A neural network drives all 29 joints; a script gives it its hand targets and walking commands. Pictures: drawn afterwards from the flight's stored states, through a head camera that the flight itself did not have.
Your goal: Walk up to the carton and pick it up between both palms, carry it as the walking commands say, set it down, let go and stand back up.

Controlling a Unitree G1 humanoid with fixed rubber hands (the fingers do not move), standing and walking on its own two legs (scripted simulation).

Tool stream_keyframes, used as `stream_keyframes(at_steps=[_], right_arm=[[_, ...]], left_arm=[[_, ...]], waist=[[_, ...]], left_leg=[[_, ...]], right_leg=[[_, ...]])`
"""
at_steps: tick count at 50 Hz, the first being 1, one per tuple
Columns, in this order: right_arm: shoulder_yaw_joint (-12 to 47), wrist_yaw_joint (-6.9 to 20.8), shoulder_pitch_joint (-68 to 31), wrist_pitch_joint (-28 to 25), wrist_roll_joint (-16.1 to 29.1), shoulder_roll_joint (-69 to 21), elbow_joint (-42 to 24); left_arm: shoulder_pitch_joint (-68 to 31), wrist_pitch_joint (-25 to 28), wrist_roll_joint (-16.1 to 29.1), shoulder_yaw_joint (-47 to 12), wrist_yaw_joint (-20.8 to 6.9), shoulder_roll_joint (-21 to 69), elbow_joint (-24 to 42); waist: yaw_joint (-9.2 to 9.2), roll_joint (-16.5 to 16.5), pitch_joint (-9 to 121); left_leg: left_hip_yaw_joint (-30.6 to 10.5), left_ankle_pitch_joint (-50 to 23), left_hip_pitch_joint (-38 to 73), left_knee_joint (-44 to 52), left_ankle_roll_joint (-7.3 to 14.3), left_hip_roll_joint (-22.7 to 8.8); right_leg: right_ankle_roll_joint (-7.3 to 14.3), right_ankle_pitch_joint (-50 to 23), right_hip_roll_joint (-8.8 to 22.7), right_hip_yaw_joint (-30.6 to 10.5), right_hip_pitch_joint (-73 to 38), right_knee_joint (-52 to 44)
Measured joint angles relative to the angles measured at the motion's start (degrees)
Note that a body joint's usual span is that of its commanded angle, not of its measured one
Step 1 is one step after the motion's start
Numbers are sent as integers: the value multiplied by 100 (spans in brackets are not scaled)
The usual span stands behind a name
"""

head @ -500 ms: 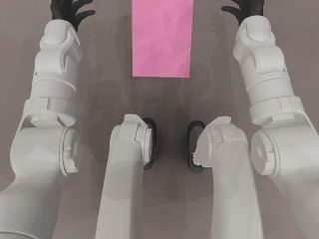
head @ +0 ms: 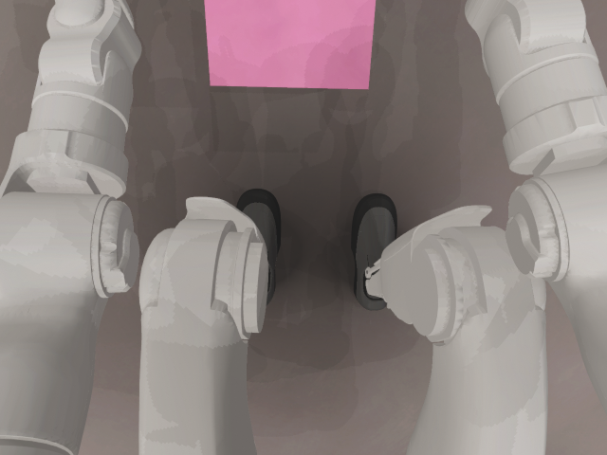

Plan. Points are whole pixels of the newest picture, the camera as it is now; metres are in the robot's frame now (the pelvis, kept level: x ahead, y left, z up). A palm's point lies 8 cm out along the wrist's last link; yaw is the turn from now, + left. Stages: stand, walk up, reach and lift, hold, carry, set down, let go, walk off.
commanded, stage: reach and lift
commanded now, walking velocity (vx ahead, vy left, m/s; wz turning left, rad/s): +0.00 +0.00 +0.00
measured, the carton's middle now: out of the picture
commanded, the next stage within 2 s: none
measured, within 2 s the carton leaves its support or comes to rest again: leaves its support in 1.60 s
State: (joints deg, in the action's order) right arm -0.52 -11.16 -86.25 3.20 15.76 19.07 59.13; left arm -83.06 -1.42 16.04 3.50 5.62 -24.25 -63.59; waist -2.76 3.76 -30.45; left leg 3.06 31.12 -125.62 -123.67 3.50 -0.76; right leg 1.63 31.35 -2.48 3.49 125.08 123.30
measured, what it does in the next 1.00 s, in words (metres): stands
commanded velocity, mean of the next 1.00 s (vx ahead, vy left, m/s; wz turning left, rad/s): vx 0.00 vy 0.00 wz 0.00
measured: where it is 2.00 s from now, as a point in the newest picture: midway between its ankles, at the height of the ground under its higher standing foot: (319, 268)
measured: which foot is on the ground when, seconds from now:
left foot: down 0.00-1.00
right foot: down 0.00-1.00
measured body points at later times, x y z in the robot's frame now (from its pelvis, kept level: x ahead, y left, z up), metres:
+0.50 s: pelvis +0.01 +0.00 -0.03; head +0.38 +0.03 +0.21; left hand +0.52 +0.22 -0.24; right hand +0.56 -0.12 -0.23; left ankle +0.12 +0.10 -0.35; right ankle +0.12 -0.10 -0.35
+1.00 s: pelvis +0.01 +0.00 -0.02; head +0.38 +0.04 +0.21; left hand +0.55 +0.18 -0.23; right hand +0.56 -0.07 -0.22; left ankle +0.12 +0.10 -0.35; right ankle +0.12 -0.10 -0.35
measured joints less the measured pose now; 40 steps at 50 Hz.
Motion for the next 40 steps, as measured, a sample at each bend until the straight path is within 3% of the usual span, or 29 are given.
stream_keyframes(at_steps=[5,8,12,17,22,28,33,40], right_arm=[[103,180,-180,47,188,-213,801],[-102,233,-252,61,-3,-242,1329],[-181,167,-278,-115,-168,-65,1119],[-154,222,-28,-285,-199,-281,1120],[-38,297,52,-134,-27,-131,1335],[235,239,-79,-248,203,-208,1036],[-65,189,-355,-232,-232,-695,1383],[-370,121,-364,-287,-595,-728,1549]], left_arm=[[73,-85,103,-579,-120,-18,-224],[-26,-7,7,-441,-99,146,-393],[-287,155,180,-290,-105,198,-459],[-330,123,-22,-225,-173,119,-1148],[-298,122,-322,-147,-147,279,-1193],[-144,270,107,-267,-127,192,-901],[-178,161,117,-477,-227,278,-1098],[-514,281,-99,-389,-50,519,-936]], waist=[[-23,-23,92],[-87,-213,230],[-64,-326,176],[129,-135,446],[-52,-68,374],[-111,-60,326],[5,-142,391],[67,-162,408]], left_leg=[[-16,83,-197,-301,28,-30],[70,107,-328,-408,49,-37],[128,101,-328,-510,89,-7],[42,160,-448,-637,92,-40],[0,163,-392,-567,38,-87],[46,127,-338,-484,-4,-77],[39,94,-388,-473,-11,-26],[92,87,-394,-446,32,-6]], right_leg=[[9,63,-12,46,180,265],[-36,112,-8,-28,324,405],[-61,165,33,-68,314,549],[-34,171,9,31,423,616],[6,99,-56,57,418,528],[51,74,-53,5,417,510],[46,92,-5,8,421,505],[-17,120,5,-52,411,494]])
